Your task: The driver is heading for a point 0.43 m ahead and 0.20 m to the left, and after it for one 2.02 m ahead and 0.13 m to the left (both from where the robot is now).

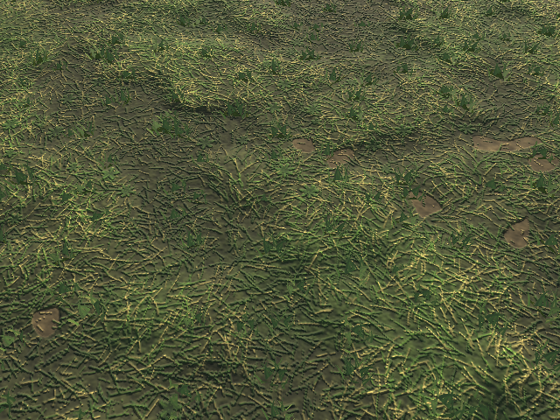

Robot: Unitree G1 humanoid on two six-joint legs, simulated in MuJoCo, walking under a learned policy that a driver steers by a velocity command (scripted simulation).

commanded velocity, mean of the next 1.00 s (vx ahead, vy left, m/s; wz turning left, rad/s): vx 0.22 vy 0.00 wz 0.57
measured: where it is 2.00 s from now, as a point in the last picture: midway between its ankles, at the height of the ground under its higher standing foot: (135, 368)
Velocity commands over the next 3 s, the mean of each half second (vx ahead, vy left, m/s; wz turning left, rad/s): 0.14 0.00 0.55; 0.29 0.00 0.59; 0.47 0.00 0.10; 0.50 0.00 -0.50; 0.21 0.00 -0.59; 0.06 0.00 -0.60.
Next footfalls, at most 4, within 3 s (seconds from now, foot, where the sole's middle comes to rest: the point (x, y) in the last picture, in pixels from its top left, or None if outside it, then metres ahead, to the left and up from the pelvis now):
0.20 left None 0.26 0.10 -0.78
0.78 right None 0.23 -0.09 -0.78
1.22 left None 0.31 0.29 -0.78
1.76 right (176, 350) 0.67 0.32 -0.78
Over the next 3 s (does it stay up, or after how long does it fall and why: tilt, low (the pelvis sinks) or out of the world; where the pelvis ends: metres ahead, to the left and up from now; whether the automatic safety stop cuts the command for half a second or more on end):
stays up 0.77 0.41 0.00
